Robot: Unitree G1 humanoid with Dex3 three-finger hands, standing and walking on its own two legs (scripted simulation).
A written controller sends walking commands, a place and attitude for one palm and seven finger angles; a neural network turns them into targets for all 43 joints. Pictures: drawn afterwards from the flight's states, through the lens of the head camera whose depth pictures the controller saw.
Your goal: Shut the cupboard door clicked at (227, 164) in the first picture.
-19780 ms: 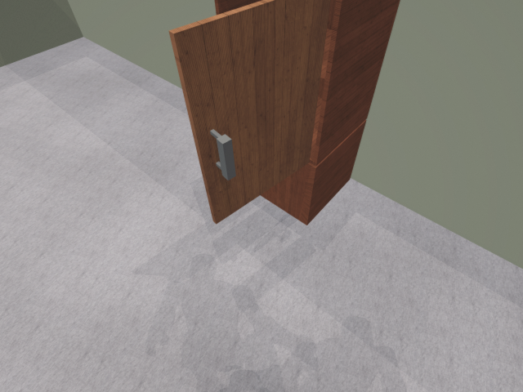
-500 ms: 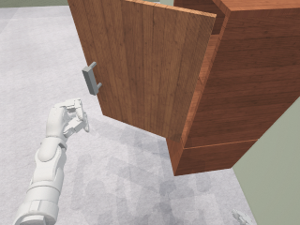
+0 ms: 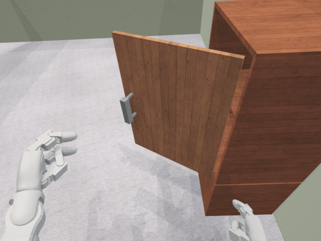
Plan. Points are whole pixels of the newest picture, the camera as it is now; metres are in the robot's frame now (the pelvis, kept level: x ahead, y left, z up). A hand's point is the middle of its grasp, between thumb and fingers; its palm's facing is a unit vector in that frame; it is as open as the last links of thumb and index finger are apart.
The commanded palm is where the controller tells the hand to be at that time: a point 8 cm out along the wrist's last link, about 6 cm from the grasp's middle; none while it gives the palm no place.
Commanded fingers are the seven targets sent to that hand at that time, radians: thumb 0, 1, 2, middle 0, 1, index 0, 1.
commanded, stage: draw the hand back to the body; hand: left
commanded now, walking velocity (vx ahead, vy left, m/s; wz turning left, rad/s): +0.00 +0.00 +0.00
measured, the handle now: (129, 108) +0.63 +0.22 -0.06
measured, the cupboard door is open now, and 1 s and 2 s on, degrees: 59 59 59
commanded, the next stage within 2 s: step back with the hand held close in 0.56 s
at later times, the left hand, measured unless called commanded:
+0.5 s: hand (43, 180) +0.18 +0.25 +0.15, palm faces +0.44 -0.80 -0.40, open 7.4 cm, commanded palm +0.13 +0.28 +0.17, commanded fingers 0.00 0.90 0.90 -0.20 -0.30 -0.20 -0.30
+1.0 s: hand (40, 176) +0.19 +0.26 +0.15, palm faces +0.36 -0.79 -0.50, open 7.4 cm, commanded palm +0.13 +0.30 +0.17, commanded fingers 0.00 0.90 0.90 -0.20 -0.30 -0.20 -0.30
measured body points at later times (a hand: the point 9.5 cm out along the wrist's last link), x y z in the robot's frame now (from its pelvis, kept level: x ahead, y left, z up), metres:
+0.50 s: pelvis -0.01 -0.02 +0.00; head -0.04 -0.05 +0.45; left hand +0.15 +0.29 +0.17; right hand +0.18 -0.24 -0.09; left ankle -0.02 +0.07 -0.74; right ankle -0.02 -0.10 -0.74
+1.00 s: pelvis -0.02 +0.00 +0.00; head -0.01 -0.02 +0.45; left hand +0.16 +0.30 +0.17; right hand +0.15 -0.26 -0.10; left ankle -0.02 +0.07 -0.74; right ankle -0.02 -0.10 -0.74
